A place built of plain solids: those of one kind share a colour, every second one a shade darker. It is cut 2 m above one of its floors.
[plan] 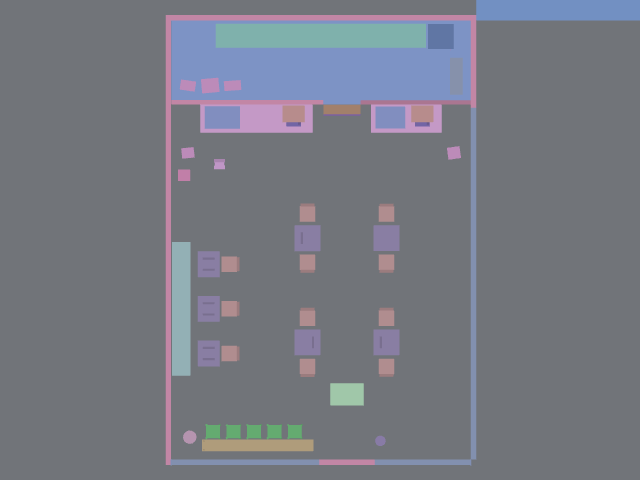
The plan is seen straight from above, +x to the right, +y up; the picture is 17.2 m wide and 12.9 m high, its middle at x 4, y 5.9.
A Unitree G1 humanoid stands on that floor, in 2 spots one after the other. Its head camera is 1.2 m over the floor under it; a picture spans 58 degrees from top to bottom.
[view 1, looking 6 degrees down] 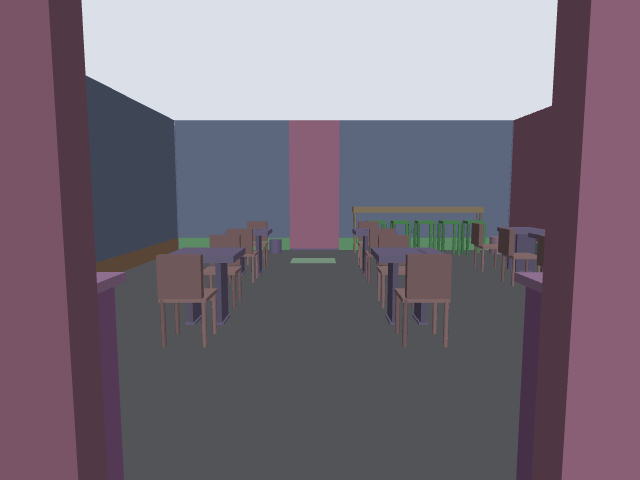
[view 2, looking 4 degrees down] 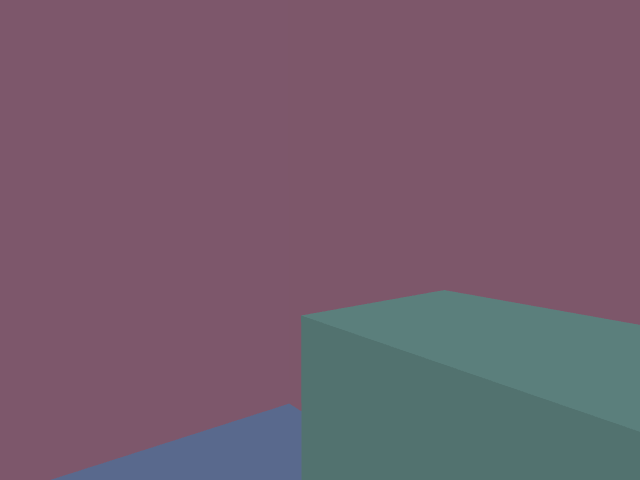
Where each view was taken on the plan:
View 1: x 4.59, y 10.50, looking -90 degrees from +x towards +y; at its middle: wall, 10.56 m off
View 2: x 2.20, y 10.38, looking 143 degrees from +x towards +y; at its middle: wall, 2.37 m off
